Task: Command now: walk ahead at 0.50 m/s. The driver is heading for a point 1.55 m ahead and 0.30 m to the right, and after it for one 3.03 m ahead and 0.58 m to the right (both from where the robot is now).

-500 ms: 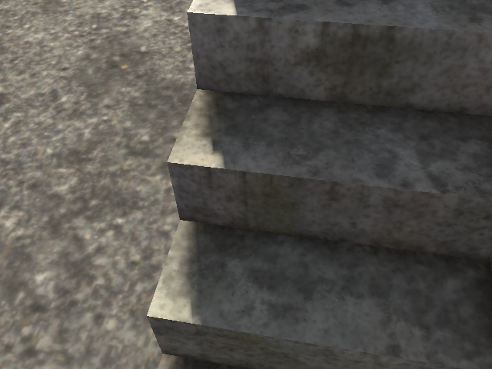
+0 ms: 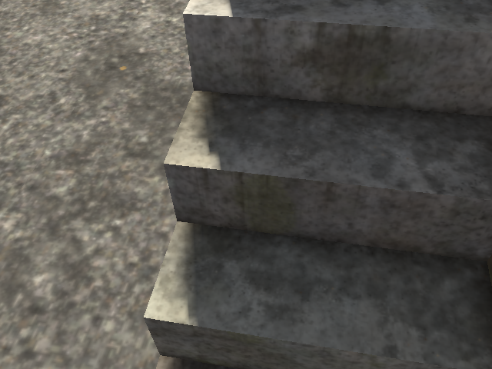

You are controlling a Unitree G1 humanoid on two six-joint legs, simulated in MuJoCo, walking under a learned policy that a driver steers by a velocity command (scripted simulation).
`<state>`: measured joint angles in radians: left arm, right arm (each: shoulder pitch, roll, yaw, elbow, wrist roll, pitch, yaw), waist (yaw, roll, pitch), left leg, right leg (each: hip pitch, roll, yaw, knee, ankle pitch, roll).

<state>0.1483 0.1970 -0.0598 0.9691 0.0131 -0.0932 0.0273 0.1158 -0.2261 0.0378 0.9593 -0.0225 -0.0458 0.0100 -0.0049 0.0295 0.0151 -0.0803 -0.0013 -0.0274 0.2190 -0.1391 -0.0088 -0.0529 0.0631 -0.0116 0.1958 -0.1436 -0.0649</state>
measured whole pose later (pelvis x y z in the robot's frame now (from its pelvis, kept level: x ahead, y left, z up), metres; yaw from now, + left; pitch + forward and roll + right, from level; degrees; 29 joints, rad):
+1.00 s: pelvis -0.01 -0.01 +0.00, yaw +0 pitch -1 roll +0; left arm 0.24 0.19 -0.05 1.00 0.00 -0.07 0.04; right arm 0.22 -0.24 0.02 0.98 -0.02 -0.02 0.00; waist -0.01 0.04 0.04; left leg -0.11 0.02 -0.03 0.30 -0.18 -0.03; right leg -0.09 0.08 -0.01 0.28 -0.18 -0.08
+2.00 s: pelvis +0.00 +0.00 +0.00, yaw +0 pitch +0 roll +0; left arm 0.16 0.20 -0.06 0.94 0.01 -0.09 0.03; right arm 0.14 -0.21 0.03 0.95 -0.02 -0.04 0.00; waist -0.01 0.02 0.02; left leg -0.08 0.01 -0.04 0.24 -0.16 -0.02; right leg -0.06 0.07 0.00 0.22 -0.16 -0.07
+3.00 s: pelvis -0.01 -0.01 +0.00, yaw +0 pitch -1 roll +0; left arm 0.22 0.19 -0.04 0.98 0.00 -0.08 0.03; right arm 0.19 -0.22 0.01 0.97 -0.02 -0.02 0.00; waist -0.02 0.03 0.04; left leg -0.11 0.01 -0.04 0.29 -0.17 -0.03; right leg -0.08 0.07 -0.01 0.27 -0.18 -0.07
